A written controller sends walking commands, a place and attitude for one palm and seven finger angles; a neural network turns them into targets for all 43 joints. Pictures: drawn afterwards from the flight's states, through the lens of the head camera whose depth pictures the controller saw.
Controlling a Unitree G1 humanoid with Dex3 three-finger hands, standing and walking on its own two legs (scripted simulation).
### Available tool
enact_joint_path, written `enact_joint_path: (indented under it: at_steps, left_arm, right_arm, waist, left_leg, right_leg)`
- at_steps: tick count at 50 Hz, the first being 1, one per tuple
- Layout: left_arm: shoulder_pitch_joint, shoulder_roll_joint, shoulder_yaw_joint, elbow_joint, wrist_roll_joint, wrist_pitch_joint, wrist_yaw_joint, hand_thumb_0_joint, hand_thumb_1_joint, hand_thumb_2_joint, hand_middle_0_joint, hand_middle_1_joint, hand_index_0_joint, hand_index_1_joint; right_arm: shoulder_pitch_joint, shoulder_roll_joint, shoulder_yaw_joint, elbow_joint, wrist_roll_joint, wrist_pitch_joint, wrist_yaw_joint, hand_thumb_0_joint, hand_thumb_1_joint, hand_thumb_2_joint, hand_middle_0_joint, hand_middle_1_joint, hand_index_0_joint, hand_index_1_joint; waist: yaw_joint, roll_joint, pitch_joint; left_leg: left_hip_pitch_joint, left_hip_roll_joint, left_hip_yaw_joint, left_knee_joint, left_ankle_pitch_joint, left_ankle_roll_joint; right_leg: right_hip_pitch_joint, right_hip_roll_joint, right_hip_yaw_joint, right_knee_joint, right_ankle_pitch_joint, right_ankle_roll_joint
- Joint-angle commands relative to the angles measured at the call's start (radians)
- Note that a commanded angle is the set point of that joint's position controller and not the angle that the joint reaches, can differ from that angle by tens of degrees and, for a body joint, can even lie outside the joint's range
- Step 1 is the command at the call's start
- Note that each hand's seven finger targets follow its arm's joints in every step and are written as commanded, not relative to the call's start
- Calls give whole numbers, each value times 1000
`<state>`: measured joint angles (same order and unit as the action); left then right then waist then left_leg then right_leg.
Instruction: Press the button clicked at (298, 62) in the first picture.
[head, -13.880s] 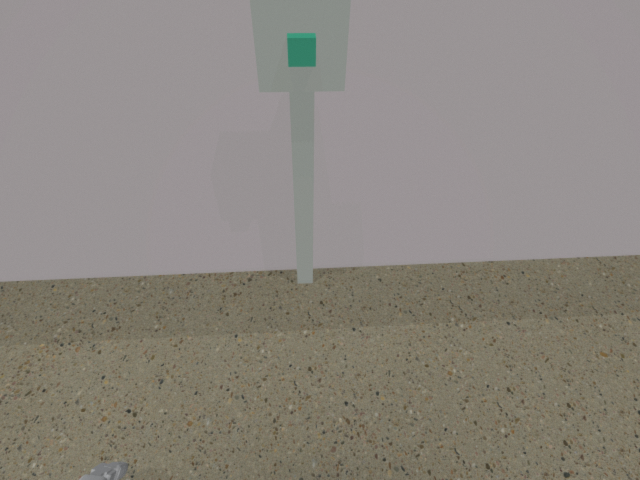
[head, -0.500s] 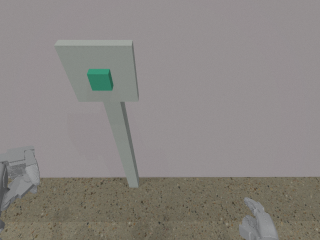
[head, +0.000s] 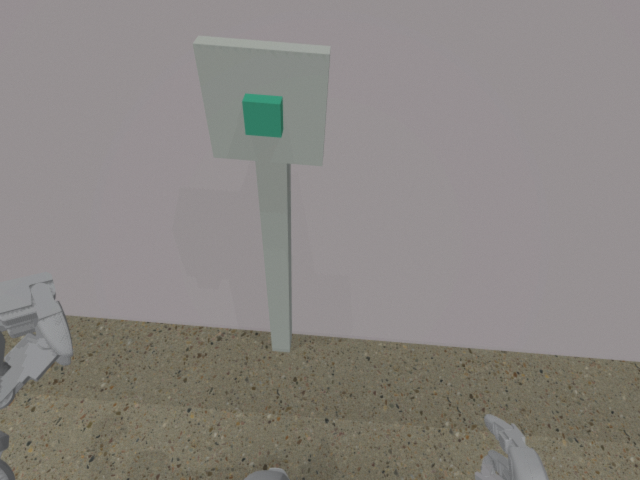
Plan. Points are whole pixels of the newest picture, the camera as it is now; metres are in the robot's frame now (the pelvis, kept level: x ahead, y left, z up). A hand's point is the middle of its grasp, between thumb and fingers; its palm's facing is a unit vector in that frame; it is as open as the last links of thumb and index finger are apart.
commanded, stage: step back with the hand held close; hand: left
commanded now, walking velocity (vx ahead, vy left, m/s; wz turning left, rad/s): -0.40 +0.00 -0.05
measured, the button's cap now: (264, 114) +0.60 +0.15 +0.15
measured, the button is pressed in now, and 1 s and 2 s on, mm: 0 0 0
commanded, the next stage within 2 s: stop stepping back and stand still in 0.26 s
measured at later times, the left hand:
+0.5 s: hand out of the picture +0.11 +0.24 +0.18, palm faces +0.25 -0.88 -0.42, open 3.1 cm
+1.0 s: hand out of the picture +0.00 +0.28 +0.19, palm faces +0.36 -0.85 -0.39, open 3.1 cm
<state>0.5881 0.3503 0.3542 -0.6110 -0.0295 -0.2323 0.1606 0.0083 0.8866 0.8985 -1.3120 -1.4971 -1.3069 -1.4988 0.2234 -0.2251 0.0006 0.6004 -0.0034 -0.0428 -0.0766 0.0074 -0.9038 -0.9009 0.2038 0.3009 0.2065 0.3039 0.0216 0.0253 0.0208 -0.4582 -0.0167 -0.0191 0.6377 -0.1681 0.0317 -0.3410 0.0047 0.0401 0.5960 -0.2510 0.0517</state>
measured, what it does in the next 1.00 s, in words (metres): walks backwards: right foot, then left foot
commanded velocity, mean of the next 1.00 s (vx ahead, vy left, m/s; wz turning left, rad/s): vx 0.01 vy -0.03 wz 0.00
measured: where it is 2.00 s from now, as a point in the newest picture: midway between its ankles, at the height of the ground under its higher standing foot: outside the picture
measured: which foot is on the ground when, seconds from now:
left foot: down 0.00-0.26, up 0.28-0.40, down 0.42-0.64, up 0.66-0.88, down 0.90-1.00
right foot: down 0.00-0.00, up 0.02-0.24, down 0.26-0.90, up 0.92-1.00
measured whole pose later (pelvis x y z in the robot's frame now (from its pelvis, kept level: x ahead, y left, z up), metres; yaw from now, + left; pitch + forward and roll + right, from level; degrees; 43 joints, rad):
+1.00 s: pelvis -0.20 +0.05 +0.01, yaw -3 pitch -2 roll +0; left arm 0.58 0.38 0.37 -0.54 -0.01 -0.20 0.17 0.01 0.89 0.90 -1.31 -1.50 -1.31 -1.50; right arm 0.29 -0.18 0.00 0.64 -0.01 -0.12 -0.07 0.01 -0.91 -0.90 0.20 0.30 0.20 0.30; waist -0.05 -0.05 -0.05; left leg -0.26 0.03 0.04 0.55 -0.26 0.02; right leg -0.43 0.01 -0.04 0.92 -0.42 -0.01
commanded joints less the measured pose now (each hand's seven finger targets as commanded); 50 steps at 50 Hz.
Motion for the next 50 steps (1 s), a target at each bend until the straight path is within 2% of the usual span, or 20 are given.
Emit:
enact_joint_path:
  at_steps: [1, 4, 9, 10, 13, 15, 18, 20, 21, 22, 24, 30, 33, 34, 37, 42, 43, 45, 46, 50]
  left_arm:
    - [-86, 218, 168, -194, 8, -91, 19, 0, 900, 900, -1300, -1500, -1300, -1500]
    - [-32, 173, 144, -191, -11, -88, 15, 0, 900, 900, -1300, -1500, -1300, -1500]
    - [10, 179, 104, -217, -42, -74, -1, 0, 900, 900, -1300, -1500, -1300, -1500]
    - [1, 191, 106, -208, -44, -77, -7, 0, 900, 900, -1300, -1500, -1300, -1500]
    - [-72, 293, 179, -233, -48, -100, 8, 0, 900, 900, -1300, -1500, -1300, -1500]
    - [-34, 217, 123, -133, -32, -54, -5, 0, 900, 900, -1300, -1500, -1300, -1500]
    - [-33, 224, 136, -142, -30, -30, -8, 0, 900, 900, -1300, -1500, -1300, -1500]
    - [-22, 241, 141, -213, -39, -39, -11, 0, 900, 900, -1300, -1500, -1300, -1500]
    - [-28, 250, 132, -238, -43, -50, -19, 0, 900, 900, -1300, -1500, -1300, -1500]
    - [59, 218, 134, -162, -47, -55, -19, 0, 900, 900, -1300, -1500, -1300, -1500]
    - [5, 230, 156, -289, -42, -48, -4, 0, 900, 900, -1300, -1500, -1300, -1500]
    - [141, 191, 119, -193, -17, 11, 6, 0, 900, 900, -1300, -1500, -1300, -1500]
    - [10, 237, 144, -222, -23, 13, 3, 0, 900, 900, -1300, -1500, -1300, -1500]
    - [-22, 213, 126, -189, -17, 20, 4, 0, 900, 900, -1300, -1500, -1300, -1500]
    - [-100, 178, 84, -77, -2, 9, 17, 0, 900, 900, -1300, -1500, -1300, -1500]
    - [-150, 169, 58, -122, 22, -14, 38, 0, 900, 900, -1300, -1500, -1300, -1500]
    - [-143, 174, 66, -145, 15, -17, 38, 0, 900, 900, -1300, -1500, -1300, -1500]
    - [-143, 185, 92, -260, 17, -44, 40, 0, 900, 900, -1300, -1500, -1300, -1500]
    - [-111, 241, 144, -236, 13, -58, 35, 0, 900, 900, -1300, -1500, -1300, -1500]
    - [28, 161, 110, -177, 19, -40, 20, 0, 900, 900, -1300, -1500, -1300, -1500]
  right_arm:
    - [-121, -118, -50, -180, -8, -95, -20, 0, -900, -900, 200, 300, 200, 300]
    - [-113, -103, -66, -151, -19, -106, 21, 0, -900, -900, 200, 300, 200, 300]
    - [-100, -86, -42, -132, -25, -109, 48, 0, -900, -900, 200, 300, 200, 300]
    - [-93, -83, -43, -124, -25, -100, 48, 0, -900, -900, 200, 300, 200, 300]
    - [-115, -60, -23, -121, -27, -61, 30, 0, -900, -900, 200, 300, 200, 300]
    - [-141, -78, -46, -134, 0, -61, 19, 0, -900, -900, 200, 300, 200, 300]
    - [-162, -67, -5, -149, -3, -25, -8, 0, -900, -900, 200, 300, 200, 300]
    - [-114, -113, -27, -169, 8, -40, -8, 0, -900, -900, 200, 300, 200, 300]
    - [-90, -117, -41, -173, 15, -64, 4, 0, -900, -900, 200, 300, 200, 300]
    - [-66, -108, -46, -168, 2, -86, 15, 0, -900, -900, 200, 300, 200, 300]
    - [-90, -97, -43, -169, -15, -109, 22, 0, -900, -900, 200, 300, 200, 300]
    - [-87, -90, -40, -172, -7, -82, 16, 0, -900, -900, 200, 300, 200, 300]
    - [-76, -105, -60, -136, -15, -41, 7, 0, -900, -900, 200, 300, 200, 300]
    - [-70, -106, -60, -129, -11, -42, 6, 0, -900, -900, 200, 300, 200, 300]
    - [-84, -103, -42, -116, -15, -62, -11, 0, -900, -900, 200, 300, 200, 300]
    - [-84, -94, -34, -112, -19, -114, -34, 0, -900, -900, 200, 300, 200, 300]
    - [-61, -101, -37, -122, -15, -120, -34, 0, -900, -900, 200, 300, 200, 300]
    - [-46, -123, -45, -144, -14, -130, -17, 0, -900, -900, 200, 300, 200, 300]
    - [-36, -100, -47, -121, -19, -133, -9, 0, -900, -900, 200, 300, 200, 300]
    - [-82, -89, -43, -120, 0, -136, 24, 0, -900, -900, 200, 300, 200, 300]
  waist:
    - [-32, 294, -92]
    - [-14, 127, -121]
    - [-13, 223, -170]
    - [-16, 171, -160]
    - [-17, -122, -147]
    - [-17, -263, -101]
    - [-32, -96, -53]
    - [-18, 82, -173]
    - [-12, 131, -222]
    - [-5, 184, -256]
    - [-17, 212, -196]
    - [-22, 190, -86]
    - [-32, -221, -77]
    - [-43, -226, -45]
    - [-59, -112, 42]
    - [-37, -94, -28]
    - [-47, -18, -40]
    - [-43, 314, -40]
    - [-59, 269, -36]
    - [-29, 180, 43]
  left_leg:
    - [-218, 361, -446, -588, -649, 129]
    - [-51, 286, -279, -464, -383, 110]
    - [73, 216, -166, -475, -296, -5]
    - [108, 186, -112, -405, -230, -40]
    - [242, 34, 41, 136, -164, -86]
    - [67, 10, -27, 312, -230, -61]
    - [36, 17, 12, -88, -65, -55]
    - [323, 142, -85, -268, 559, 8]
    - [441, 235, -159, -287, 608, 38]
    - [426, 274, -263, -345, 416, 69]
    - [197, 295, -378, -521, -294, 72]
    - [-93, 99, -70, -493, -468, -74]
    - [79, -14, 20, 308, -179, -58]
    - [-30, 0, -13, 441, -160, -54]
    - [-12, 64, 13, 377, -184, -28]
    - [207, 34, 134, -141, -241, 12]
    - [278, 48, 89, -242, -277, 26]
    - [394, 337, -392, -407, -297, 157]
    - [303, 413, -519, -482, -471, 210]
    - [28, 280, -187, -459, -464, 132]
  right_leg:
    - [171, 114, -1, 473, -210, -28]
    - [43, 88, -16, 460, -257, -52]
    - [176, 90, -106, -83, -278, -86]
    - [175, 50, -78, -250, -217, -96]
    - [-98, -309, 193, -413, 182, -199]
    - [-46, -294, 140, -280, 424, -210]
    - [132, -179, 37, -122, 705, -135]
    - [81, -16, -46, 25, 368, -34]
    - [15, 24, -33, 88, -62, -30]
    - [-18, 55, -11, 162, -298, -42]
    - [61, 49, 29, 261, -274, -51]
    - [386, 86, -146, -192, -213, -89]
    - [-97, -327, 303, -488, -464, -255]
    - [-106, -338, 323, -469, -516, -278]
    - [-193, -281, 197, -452, -520, -212]
    - [-32, -200, 92, -315, -466, -193]
    - [-39, -148, 55, -187, -403, -161]
    - [-250, 32, -124, 247, -265, -62]
    - [-277, 10, -60, 422, -296, -53]
    - [-79, -31, -95, 285, -125, -56]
